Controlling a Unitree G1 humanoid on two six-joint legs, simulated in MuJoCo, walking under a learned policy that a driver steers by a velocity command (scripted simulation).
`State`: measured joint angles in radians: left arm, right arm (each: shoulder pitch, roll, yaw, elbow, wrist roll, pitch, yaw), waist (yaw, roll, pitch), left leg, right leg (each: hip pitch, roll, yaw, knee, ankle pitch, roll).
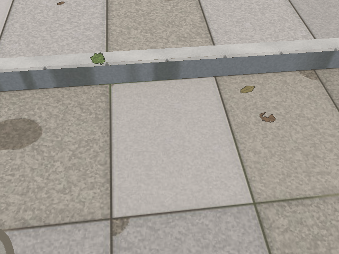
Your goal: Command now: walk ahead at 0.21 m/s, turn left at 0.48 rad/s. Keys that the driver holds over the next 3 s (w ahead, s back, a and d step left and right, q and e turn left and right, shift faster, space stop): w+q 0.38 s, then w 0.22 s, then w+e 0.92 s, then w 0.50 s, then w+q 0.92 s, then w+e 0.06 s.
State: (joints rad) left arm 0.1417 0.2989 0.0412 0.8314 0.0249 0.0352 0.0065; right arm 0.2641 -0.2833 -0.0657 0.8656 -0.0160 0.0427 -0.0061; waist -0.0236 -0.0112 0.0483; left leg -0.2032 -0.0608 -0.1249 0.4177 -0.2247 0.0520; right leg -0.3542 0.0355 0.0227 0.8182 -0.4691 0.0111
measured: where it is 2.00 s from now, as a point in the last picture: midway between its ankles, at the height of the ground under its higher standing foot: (150, 145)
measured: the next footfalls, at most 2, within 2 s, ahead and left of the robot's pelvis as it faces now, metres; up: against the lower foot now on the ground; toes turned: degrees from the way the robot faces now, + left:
right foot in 0.10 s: +0.05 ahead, -0.11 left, +0.00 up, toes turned +6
left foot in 0.58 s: +0.32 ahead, +0.15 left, +0.00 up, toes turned +20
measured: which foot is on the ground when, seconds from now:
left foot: down 0.00-0.10, up 0.12-0.56, down 0.58-1.00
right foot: up 0.00-0.08, down 0.10-0.58, up 0.60-1.00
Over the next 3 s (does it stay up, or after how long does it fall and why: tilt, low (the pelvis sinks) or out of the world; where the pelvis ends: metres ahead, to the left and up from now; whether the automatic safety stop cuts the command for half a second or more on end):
stays up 1.48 0.16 0.07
